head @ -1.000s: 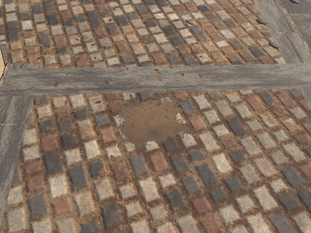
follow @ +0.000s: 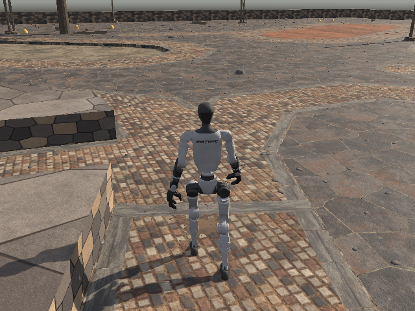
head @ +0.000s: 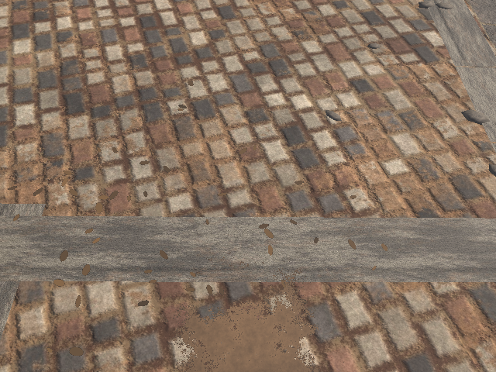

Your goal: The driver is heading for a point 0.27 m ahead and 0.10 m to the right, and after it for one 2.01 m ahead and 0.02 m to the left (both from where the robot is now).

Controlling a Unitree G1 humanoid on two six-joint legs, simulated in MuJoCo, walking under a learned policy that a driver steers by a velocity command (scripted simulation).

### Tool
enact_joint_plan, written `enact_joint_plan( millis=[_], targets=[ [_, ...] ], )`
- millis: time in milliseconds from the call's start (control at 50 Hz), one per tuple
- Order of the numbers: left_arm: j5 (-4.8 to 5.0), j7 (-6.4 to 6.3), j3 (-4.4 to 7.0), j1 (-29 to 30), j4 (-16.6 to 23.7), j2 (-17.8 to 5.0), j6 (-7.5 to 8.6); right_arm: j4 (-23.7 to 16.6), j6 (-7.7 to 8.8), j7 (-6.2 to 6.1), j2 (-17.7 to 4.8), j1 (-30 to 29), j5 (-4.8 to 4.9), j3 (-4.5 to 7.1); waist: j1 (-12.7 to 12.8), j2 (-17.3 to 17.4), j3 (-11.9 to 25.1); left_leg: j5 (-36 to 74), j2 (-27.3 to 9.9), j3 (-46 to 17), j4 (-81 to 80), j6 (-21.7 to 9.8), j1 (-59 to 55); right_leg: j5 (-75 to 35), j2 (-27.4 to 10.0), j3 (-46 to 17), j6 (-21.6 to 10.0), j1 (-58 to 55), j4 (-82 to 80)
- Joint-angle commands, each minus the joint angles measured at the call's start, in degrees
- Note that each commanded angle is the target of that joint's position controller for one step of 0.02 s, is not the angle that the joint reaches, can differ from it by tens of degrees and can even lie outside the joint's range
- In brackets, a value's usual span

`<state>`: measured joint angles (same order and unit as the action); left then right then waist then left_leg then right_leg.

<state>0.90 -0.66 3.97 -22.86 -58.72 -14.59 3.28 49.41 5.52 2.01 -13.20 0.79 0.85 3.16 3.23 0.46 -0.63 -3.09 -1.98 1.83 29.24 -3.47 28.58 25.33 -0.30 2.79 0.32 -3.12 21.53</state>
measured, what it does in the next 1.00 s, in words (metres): walks ahead: right foot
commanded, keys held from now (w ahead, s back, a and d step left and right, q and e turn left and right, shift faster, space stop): w+e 0.24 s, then w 0.76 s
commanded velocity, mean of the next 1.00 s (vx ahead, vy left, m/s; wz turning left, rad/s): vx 0.50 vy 0.00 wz -0.15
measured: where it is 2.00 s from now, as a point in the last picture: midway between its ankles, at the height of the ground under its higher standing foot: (309, 176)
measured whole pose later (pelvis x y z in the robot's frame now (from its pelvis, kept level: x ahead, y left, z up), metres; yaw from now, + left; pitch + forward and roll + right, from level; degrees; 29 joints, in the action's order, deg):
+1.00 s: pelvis +0.53 -0.07 +0.02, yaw -10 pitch +1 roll -2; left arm 0.5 -0.4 3.8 -20.7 -57.6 -12.7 4.9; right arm 53.2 4.0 0.7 -13.7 1.5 1.0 3.9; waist 3.6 2.4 -0.2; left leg 3.8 -6.6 -0.7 35.2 -0.9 37.8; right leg 14.7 3.1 3.7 -2.2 -1.8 11.4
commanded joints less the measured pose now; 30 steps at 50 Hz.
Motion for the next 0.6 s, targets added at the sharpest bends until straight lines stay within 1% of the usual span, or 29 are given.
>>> enact_joint_plan(
  millis=[20, 40, 60, 80, 100, 120, 140, 160, 180, 220, 240, 300, 360, 420, 460, 480, 500, 520, 540, 560, 580, 600],
  targets=[
    [-0.66, 0.43, -1.69, -5.07, 4.12, 1.51, 1.33, 4.06, 0.24, -0.66, -18.15, 25.45, -0.77, 5.45, -8.79, 15.05, 20.26, -10.95, -20.44, -34.26, -5.64, -14.85, -51.52, -5.09, 2.92, -0.86, -1.6, 36.97, 45.4],
    [0.56, 0.6, -0.75, -2.59, 3.32, -2.74, 2.66, 3.71, 0.36, -0.67, -12.72, 25.21, -0.58, 3.81, -10.47, 12.31, 21.48, -16.2, -21.22, -42.01, -11.33, -13.96, -50.91, 7.47, 2.36, -10.59, -2.59, 43.21, 53.67],
    [2.15, 0.63, 0.46, 2.69, 5.11, -6.92, 3.31, 3.04, 0.67, -0.87, -10.15, 20.5, -0.52, 2.96, -9.79, 9.38, 13.3, -14.93, -19.67, -33.08, -11.95, -10.79, -43.9, 3.71, -0.5, -10.96, -3.74, 47.16, 55.76],
    [2.21, 0.22, 0.58, 5.8, 5.93, -7.14, 3.31, 1.93, 0.85, -0.94, -8.36, 15.41, -0.73, 2.29, -7.86, 5.35, 8.76, -10.66, -17.84, -25.36, -13.3, -8.9, -35.41, -1.87, -3.9, -9.32, -4.06, 45.55, 53.42],
    [1.45, -0.21, 0.99, 7.24, 5.99, -6.62, 2.85, 1.77, 1.08, -0.78, -6.31, 12.02, -1.09, 1.76, -6.25, 3.5, 5.05, -7.43, -15.72, -19.76, -15.56, -7.67, -28.13, -5.78, -5.82, -8.92, -3.99, 43.09, 49.92],
    [1.25, -0.32, 1.34, 5.86, 5.63, -5.65, 1.95, 1.98, 1.38, -0.76, -4.97, 10.57, -1.64, 1.35, -4.29, 5.24, 3.8, -5.35, -14.07, -15.37, -17.39, -6.53, -23.65, -8.47, -7.44, -9.44, -4.09, 39.35, 47.49],
    [1.29, -0.21, 1.32, 4.51, 5.15, -4.22, 1.05, 2.46, 1.46, -0.72, -4.27, 10.31, -1.86, 1.26, -3.4, 5.89, 3.07, -4.35, -13.05, -12.57, -18.98, -6.23, -21.12, -9.83, -7.83, -9.43, -4.08, 37.08, 46.35],
    [1.4, -0.16, 1.29, 3.75, 4.85, -2.99, 0.33, 2.96, 1.6, -0.88, -4.51, 10.77, -1.84, 1.36, -2.9, 5.52, 2.24, -2.68, -12.66, -9.95, -20.15, -6.41, -19.72, -10.68, -7.96, -9.26, -3.99, 36.72, 45.54],
    [1.39, -0.19, 1.35, 4.34, 5.18, -2.49, -0.2, 3.42, 1.75, -1.15, -5.44, 11.25, -1.85, 1.61, -2.58, 4.87, 1.15, -0.76, -12.66, -7.84, -21.08, -6.54, -18.97, -12.32, -8.07, -9.35, -3.8, 37.87, 44.54],
    [1.05, -0.22, 1.62, 7.18, 6.32, -2.65, -0.8, 4.03, 1.82, -1.86, -6.8, 12.34, -2.04, 2.02, -2.8, 3.33, -0.49, 2.41, -12.89, -4.59, -22.13, -6.68, -19.7, -16.98, -7.91, -10.32, -3.19, 41.9, 41.16],
    [0.84, -0.13, 1.75, 8.61, 6.87, -2.73, -0.85, 4.28, 1.73, -2.2, -7.01, 12.88, -2.11, 2.09, -3.03, 2.89, -1.05, 3.53, -12.87, -3.12, -22.38, -6.52, -20.6, -19.54, -7.66, -10.75, -2.87, 43.75, 38.75],
    [0.22, 0.59, 1.56, 12.87, 8.3, -2.03, -0.35, 5.27, 1.28, -2.73, -7.02, 14.93, -1.83, 1.89, -3.77, 2.29, -2.29, 5.76, -11.84, 0.43, -22.92, -6.26, -22.11, -26.62, -6.55, -9.66, -2.45, 44.83, 29.52],
    [-0.21, 1.52, 0.63, 19.32, 10.41, -0.72, -0.02, 6.36, 0.76, -3.0, -7.72, 17.66, -1.03, 1.88, -5.49, 1.56, -4.39, 6.56, -11.74, 2.83, -23.7, -6.23, -24.04, -29.89, -6.27, -5.03, -2.47, 44.19, 20.75],
    [-0.16, 2.35, -0.09, 24.48, 12.48, -0.15, 0.25, 8.25, -0.18, -2.85, -8.42, 21.83, -0.34, 2.08, -7.14, 1.13, -5.82, 9.3, -13.3, 3.22, -21.64, -6.65, -30.58, -27.45, -5.77, -2.32, -3.01, 45.88, 15.26],
    [0.12, 2.86, -0.29, 26.89, 13.86, -0.38, 0.44, 9.29, -0.92, -2.79, -9.12, 23.24, 0.05, 2.38, -7.31, 1.94, -6.24, 12.47, -14.71, 3.13, -19.39, -6.67, -34.55, -23.29, -5.02, -1.13, -3.83, 46.05, 12.95],
    [0.27, 3.12, -0.25, 27.31, 14.35, -0.81, 0.53, 9.59, -1.23, -2.8, -9.5, 23.16, 0.22, 2.56, -6.77, 2.66, -6.04, 15.57, -15.29, 3.23, -17.94, -6.4, -35.88, -20.84, -4.44, -0.51, -4.54, 44.9, 11.95],
    [0.36, 3.33, 0.03, 26.54, 14.51, -1.66, 0.62, 9.62, -1.45, -2.83, -10.04, 22.31, 0.31, 2.73, -5.48, 3.78, -5.03, 22.42, -15.5, 3.66, -15.66, -5.89, -36.48, -18.56, -3.25, 0.48, -5.51, 41.64, 11.0],
    [0.35, 3.42, 0.68, 23.82, 14.04, -3.12, 0.69, 9.61, -1.63, -2.89, -10.62, 21.38, 0.38, 2.88, -3.36, 5.33, -2.69, 31.92, -15.44, 4.08, -12.03, -5.22, -36.75, -17.14, -1.42, 1.74, -6.58, 35.98, 10.53],
    [0.29, 3.41, 1.83, 16.68, 12.03, -5.05, 0.8, 9.49, -1.96, -2.96, -10.8, 19.62, 0.54, 2.87, 1.02, 5.97, 1.29, 39.2, -14.04, 5.73, -4.19, -3.95, -35.28, -18.99, 0.83, 3.23, -7.99, 25.85, 8.6],
    [0.23, 2.94, 3.59, 6.84, 8.67, -8.4, 0.75, 9.14, -2.08, -3.02, -9.77, 19.01, 0.48, 2.38, 5.24, 4.95, 6.91, 37.49, -11.16, 7.21, 7.38, -2.12, -28.5, -22.06, 1.47, 2.6, -9.79, 10.55, 8.33],
    [-0.49, 1.95, 5.11, -2.87, 6.44, -13.48, 0.49, 7.59, -1.74, -2.88, -7.2, 19.9, -0.35, 1.44, 7.17, -3.29, 14.72, 16.82, -6.41, 8.43, 27.43, 0.4, -10.74, -20.77, -10.58, -14.31, -14.64, -9.51, 8.82],
    [-0.51, 2.02, 4.7, -3.18, 6.01, -15.3, 0.72, 7.47, -0.24, -2.13, -0.26, 25.28, -0.47, -0.73, 2.17, -14.32, 21.88, -29.64, 3.98, 0.45, 43.81, 2.5, 4.96, -13.7, -22.59, -42.08, -22.5, -20.26, -0.54]
  ],
)
Velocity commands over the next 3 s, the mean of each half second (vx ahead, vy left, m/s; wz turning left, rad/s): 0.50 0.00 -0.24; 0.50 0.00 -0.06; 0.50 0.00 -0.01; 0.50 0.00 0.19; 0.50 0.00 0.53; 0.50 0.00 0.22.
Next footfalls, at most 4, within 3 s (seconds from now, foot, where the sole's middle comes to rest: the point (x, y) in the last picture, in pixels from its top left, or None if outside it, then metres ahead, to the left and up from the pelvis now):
0.56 right None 0.46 -0.16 -0.76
1.12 left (262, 256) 0.81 0.02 -0.76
1.68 right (350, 190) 1.09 -0.26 -0.76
2.24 left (285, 123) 1.40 -0.04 -0.76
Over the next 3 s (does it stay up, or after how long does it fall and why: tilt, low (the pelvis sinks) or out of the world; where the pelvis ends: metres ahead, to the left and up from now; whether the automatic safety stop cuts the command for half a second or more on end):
stays up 1.68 -0.09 0.02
